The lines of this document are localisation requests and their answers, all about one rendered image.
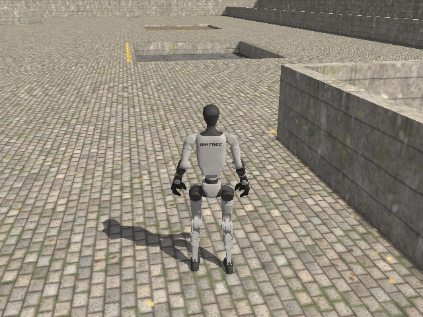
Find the robot right hand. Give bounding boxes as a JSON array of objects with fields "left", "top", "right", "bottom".
[{"left": 235, "top": 183, "right": 250, "bottom": 197}]

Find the right robot upper arm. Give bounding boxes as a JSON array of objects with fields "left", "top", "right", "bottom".
[{"left": 225, "top": 133, "right": 243, "bottom": 169}]

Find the left robot foot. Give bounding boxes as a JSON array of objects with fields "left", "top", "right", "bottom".
[{"left": 191, "top": 255, "right": 200, "bottom": 271}]

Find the right robot forearm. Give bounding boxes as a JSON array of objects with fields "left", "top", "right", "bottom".
[{"left": 236, "top": 159, "right": 249, "bottom": 185}]

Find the left robot forearm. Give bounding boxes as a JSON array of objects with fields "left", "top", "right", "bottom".
[{"left": 173, "top": 159, "right": 186, "bottom": 184}]

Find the robot left shin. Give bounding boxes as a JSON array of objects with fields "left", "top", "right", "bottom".
[{"left": 190, "top": 219, "right": 200, "bottom": 263}]

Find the robot left hand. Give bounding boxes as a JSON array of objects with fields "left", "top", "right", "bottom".
[{"left": 171, "top": 182, "right": 186, "bottom": 196}]

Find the left robot upper arm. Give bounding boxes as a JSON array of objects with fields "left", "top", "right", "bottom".
[{"left": 179, "top": 133, "right": 198, "bottom": 170}]

